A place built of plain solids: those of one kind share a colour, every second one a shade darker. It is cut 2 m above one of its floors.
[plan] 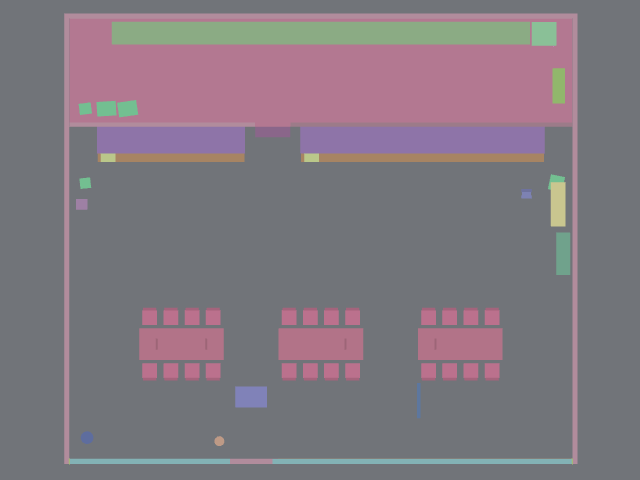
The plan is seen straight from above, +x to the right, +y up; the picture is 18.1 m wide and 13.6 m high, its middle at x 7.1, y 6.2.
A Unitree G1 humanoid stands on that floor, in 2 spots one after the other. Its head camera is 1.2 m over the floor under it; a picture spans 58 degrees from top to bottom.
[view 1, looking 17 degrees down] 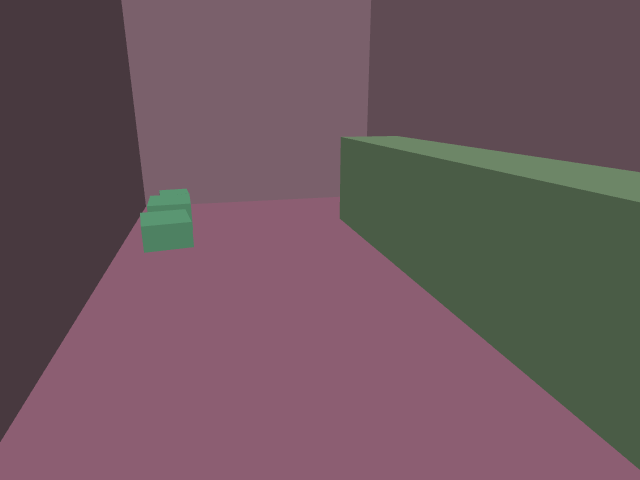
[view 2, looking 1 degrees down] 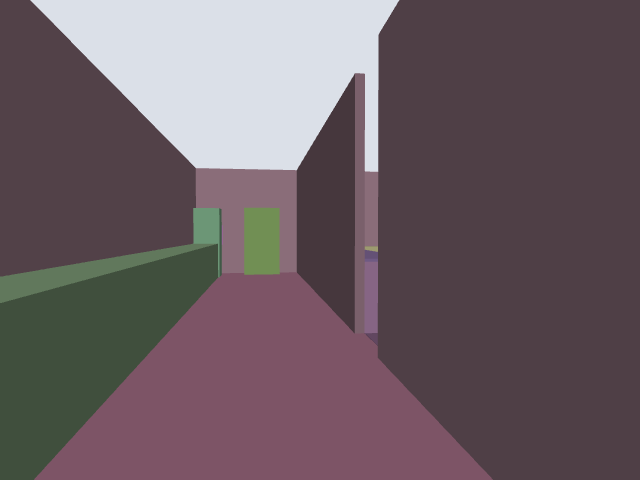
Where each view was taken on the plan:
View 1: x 5.76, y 10.37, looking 166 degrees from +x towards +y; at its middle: zone_back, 4.10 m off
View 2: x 1.25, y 10.65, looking -8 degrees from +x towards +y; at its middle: wall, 8.05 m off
